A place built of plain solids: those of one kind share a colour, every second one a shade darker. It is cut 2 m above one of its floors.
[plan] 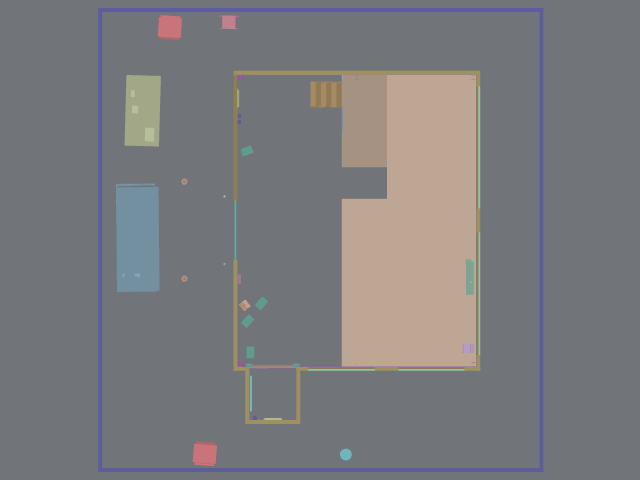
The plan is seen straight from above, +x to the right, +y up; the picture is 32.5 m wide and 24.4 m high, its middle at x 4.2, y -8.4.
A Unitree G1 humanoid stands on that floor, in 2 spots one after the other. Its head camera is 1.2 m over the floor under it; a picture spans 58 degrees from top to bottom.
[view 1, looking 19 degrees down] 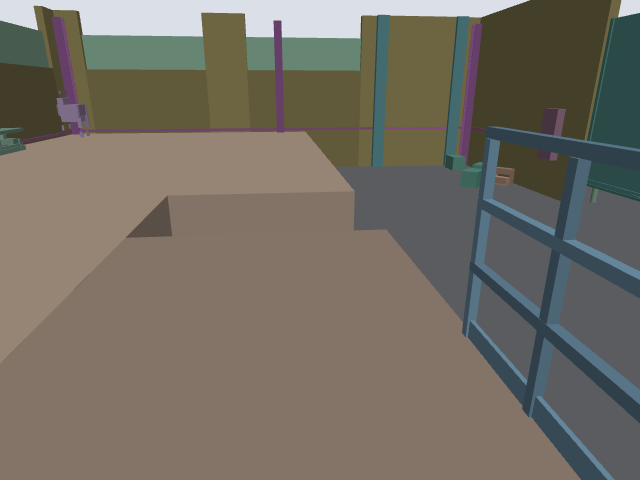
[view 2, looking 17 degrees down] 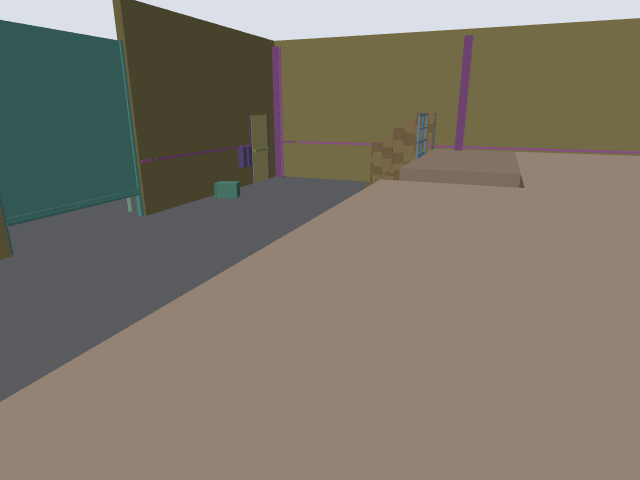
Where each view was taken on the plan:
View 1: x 6.30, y -1.00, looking -96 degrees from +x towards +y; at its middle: raised_floor_bank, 3.69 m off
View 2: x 7.15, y -13.70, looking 112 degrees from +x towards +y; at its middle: raised_floor_bank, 4.10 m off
